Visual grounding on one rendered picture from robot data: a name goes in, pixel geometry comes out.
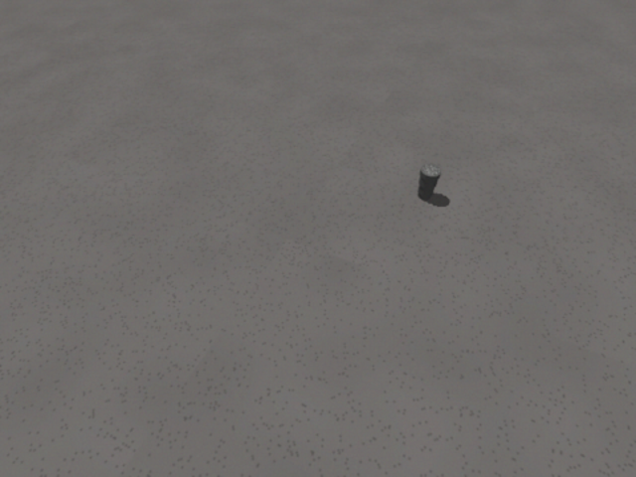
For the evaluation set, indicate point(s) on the cup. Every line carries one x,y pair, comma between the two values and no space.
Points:
429,174

